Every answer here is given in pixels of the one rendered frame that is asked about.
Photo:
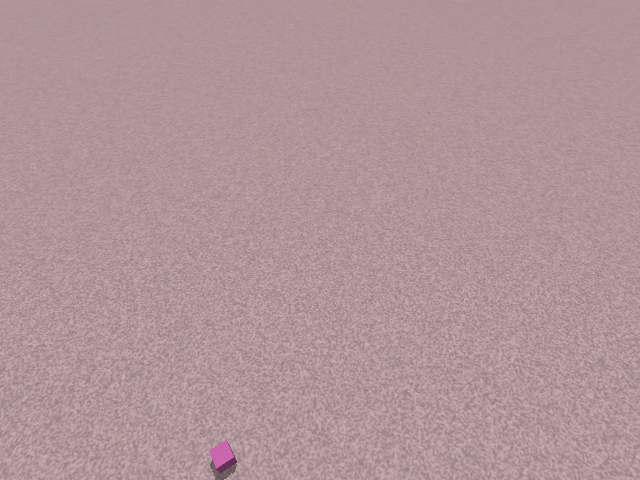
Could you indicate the cube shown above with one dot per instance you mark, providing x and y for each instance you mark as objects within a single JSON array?
[{"x": 223, "y": 456}]

